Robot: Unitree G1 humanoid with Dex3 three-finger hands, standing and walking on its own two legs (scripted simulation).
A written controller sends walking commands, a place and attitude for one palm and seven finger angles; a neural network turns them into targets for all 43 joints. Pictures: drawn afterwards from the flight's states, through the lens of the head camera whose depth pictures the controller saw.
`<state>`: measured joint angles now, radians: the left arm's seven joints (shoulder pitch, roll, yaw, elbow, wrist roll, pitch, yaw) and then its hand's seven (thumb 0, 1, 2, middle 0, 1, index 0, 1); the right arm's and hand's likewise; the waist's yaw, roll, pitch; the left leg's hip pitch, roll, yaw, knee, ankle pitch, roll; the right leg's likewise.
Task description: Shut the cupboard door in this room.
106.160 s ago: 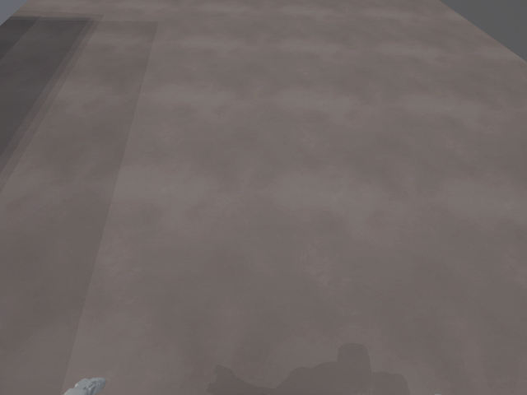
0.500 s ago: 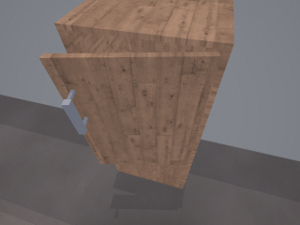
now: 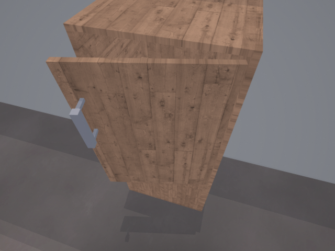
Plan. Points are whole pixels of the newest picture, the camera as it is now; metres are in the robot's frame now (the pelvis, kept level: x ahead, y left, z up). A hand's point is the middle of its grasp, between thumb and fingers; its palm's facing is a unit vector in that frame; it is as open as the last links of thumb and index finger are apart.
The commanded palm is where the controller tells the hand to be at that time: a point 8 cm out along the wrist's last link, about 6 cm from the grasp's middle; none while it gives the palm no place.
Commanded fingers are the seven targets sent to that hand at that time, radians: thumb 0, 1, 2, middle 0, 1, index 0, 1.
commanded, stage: look again from close up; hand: left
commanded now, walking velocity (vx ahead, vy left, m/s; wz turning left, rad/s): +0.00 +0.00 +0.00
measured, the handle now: (86, 124) +0.40 +0.25 +0.07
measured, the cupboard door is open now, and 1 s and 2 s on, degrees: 15 15 15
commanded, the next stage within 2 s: shuffle to correct the standing spot in 0.18 s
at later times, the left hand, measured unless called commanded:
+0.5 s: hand out of the picture +0.00 +0.19 -0.18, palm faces +0.04 -0.97 -0.24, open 7.3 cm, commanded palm none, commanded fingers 0.00 0.90 0.90 -0.20 -0.30 -0.20 -0.30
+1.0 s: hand out of the picture -0.01 +0.21 -0.18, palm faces +0.00 -0.97 -0.22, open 7.4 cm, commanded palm none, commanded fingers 0.00 0.90 0.90 -0.20 -0.30 -0.20 -0.30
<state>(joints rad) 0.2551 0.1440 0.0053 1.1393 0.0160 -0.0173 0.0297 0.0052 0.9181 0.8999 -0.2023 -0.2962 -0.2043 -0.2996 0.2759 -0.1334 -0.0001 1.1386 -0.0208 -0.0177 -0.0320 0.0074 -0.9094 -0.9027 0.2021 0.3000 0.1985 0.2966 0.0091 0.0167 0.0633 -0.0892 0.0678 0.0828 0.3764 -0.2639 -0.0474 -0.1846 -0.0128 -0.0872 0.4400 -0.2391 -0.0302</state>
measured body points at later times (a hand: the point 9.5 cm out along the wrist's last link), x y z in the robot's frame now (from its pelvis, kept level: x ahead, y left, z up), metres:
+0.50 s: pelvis -0.01 +0.01 +0.00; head +0.02 +0.00 +0.44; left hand +0.00 +0.24 -0.16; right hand -0.02 -0.20 -0.17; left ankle -0.04 +0.15 -0.74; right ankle +0.00 -0.10 -0.74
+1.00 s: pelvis -0.01 +0.04 -0.01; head +0.01 +0.02 +0.44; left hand -0.01 +0.27 -0.16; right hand +0.00 -0.19 -0.17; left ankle -0.04 +0.14 -0.74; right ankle +0.00 -0.09 -0.74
